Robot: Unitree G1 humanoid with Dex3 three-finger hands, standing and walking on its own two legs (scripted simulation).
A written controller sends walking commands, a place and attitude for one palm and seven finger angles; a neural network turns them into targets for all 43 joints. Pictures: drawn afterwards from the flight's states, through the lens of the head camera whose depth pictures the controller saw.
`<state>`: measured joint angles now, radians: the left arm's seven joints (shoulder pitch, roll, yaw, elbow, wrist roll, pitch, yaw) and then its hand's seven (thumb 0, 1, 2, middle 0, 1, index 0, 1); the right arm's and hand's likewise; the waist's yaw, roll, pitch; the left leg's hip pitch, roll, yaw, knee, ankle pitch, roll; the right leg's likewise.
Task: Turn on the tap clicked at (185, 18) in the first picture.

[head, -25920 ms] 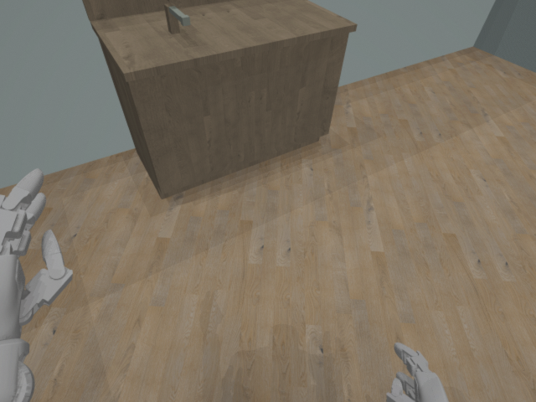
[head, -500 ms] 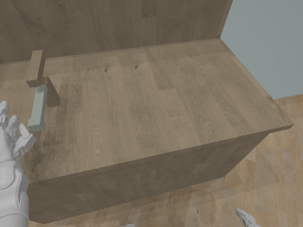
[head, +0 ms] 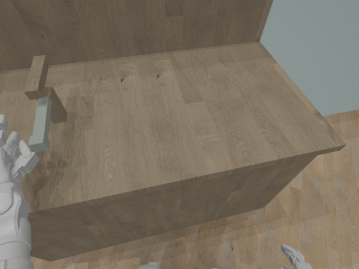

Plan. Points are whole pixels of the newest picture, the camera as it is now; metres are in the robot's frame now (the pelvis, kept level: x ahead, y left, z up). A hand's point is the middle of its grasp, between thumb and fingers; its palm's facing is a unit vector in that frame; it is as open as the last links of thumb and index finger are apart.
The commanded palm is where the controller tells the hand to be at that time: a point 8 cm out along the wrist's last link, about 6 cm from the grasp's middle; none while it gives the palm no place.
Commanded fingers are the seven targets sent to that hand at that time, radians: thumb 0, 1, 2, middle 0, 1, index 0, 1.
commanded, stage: push the lever round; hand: left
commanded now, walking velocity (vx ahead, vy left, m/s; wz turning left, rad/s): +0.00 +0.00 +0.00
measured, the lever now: (39, 143) +0.35 +0.33 +0.07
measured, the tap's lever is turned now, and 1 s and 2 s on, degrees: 2 21 48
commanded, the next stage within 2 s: none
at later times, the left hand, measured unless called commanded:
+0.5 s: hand (46, 152) +0.33 +0.32 +0.07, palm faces +0.52 -0.85 -0.08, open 7.8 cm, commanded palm +0.29 +0.34 +0.06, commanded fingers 0.00 0.90 0.90 -0.15 -0.15 -0.15 -0.15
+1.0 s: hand (64, 148) +0.34 +0.28 +0.06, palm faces +0.61 -0.79 -0.06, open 7.7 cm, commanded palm +0.30 +0.30 +0.06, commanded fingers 0.00 0.90 0.90 -0.15 -0.15 -0.15 -0.15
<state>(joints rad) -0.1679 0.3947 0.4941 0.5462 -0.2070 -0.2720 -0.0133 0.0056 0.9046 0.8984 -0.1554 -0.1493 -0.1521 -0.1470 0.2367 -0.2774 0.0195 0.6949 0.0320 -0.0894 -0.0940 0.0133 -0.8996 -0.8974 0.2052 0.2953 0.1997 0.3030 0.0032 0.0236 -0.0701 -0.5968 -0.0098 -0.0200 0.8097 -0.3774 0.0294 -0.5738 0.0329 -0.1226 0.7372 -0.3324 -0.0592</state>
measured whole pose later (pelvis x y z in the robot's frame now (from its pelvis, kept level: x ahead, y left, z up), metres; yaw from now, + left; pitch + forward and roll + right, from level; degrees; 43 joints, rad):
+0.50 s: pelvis +0.00 +0.00 +0.00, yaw +0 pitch +9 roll -2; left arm -0.16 0.34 0.45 0.51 -0.19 -0.28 0.05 0.02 0.91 0.90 -0.16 -0.15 -0.15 -0.15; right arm 0.24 -0.26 0.02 0.69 0.03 -0.08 -0.08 0.01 -0.90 -0.90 0.20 0.30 0.20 0.30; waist -0.01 0.03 -0.08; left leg -0.59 -0.01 -0.01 0.80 -0.38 0.03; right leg -0.57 0.03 -0.11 0.73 -0.33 -0.05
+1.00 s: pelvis +0.00 +0.01 +0.00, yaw +0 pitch +9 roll -2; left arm -0.17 0.21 0.32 0.43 -0.11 -0.26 0.33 0.01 0.93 0.90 -0.15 -0.15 -0.15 -0.15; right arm 0.20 -0.24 0.02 0.69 0.00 -0.05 -0.06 0.01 -0.90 -0.90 0.21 0.30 0.20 0.30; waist 0.00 0.02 -0.09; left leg -0.58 -0.02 -0.01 0.81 -0.39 0.04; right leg -0.56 0.02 -0.11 0.74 -0.34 -0.05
